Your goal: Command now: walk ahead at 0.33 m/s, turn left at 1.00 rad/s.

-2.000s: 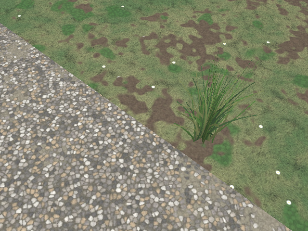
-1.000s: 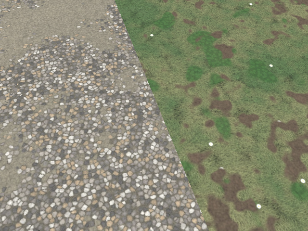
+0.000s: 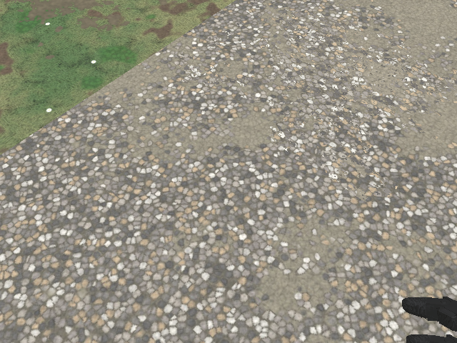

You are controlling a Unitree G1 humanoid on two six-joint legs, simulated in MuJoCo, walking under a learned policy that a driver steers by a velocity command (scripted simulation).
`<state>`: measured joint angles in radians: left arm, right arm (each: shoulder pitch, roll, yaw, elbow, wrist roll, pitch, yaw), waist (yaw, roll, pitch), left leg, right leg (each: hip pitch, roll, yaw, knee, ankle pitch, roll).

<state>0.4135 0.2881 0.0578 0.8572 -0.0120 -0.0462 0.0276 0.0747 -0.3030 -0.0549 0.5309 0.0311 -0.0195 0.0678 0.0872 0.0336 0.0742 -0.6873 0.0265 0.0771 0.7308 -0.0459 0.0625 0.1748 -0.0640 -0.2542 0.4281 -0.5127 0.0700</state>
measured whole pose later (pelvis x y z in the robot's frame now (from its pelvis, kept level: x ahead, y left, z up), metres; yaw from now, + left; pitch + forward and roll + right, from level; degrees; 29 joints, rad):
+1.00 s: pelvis +0.48 +0.18 -0.01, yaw +58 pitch +1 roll -1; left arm 0.52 0.27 0.04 0.86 0.02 -0.05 0.04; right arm 0.07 -0.29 -0.05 0.57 0.06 -0.03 0.08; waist 0.06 0.02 0.04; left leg -0.62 -0.02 0.14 0.76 -0.10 0.16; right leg 0.26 -0.05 -0.30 0.48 -0.49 0.07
